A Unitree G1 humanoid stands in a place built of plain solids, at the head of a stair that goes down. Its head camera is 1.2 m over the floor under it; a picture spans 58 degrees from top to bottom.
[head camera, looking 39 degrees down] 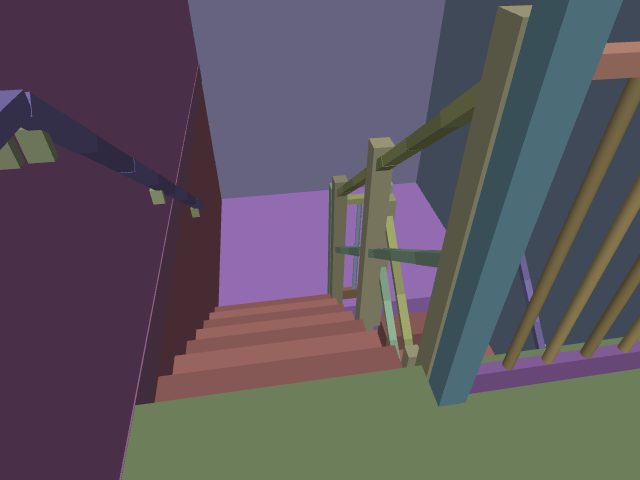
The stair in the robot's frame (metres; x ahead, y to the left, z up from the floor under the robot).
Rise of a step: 0.18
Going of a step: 0.22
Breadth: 0.90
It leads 9 degrees to the left of straight ahead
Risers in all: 8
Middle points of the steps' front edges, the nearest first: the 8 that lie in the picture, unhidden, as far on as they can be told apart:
0.77 0.11 0.00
0.99 0.15 -0.18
1.21 0.18 -0.36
1.43 0.22 -0.55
1.65 0.25 -0.73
1.87 0.29 -0.91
2.09 0.32 -1.09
2.31 0.36 -1.27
